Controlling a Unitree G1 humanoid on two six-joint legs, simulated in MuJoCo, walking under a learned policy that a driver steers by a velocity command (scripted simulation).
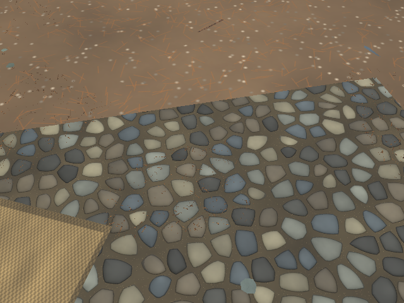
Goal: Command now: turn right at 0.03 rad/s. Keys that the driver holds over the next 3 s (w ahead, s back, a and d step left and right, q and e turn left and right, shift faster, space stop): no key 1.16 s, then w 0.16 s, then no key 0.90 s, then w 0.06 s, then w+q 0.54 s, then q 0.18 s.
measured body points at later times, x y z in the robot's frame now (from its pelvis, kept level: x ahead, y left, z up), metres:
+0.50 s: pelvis +0.00 -0.01 +0.00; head +0.00 -0.01 +0.45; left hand +0.00 +0.23 -0.16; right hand +0.00 -0.25 -0.16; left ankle +0.01 +0.10 -0.74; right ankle -0.02 -0.12 -0.74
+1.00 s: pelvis +0.00 -0.01 +0.00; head +0.01 -0.01 +0.45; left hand -0.01 +0.21 -0.16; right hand -0.01 -0.23 -0.16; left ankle +0.01 +0.11 -0.74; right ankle -0.02 -0.12 -0.74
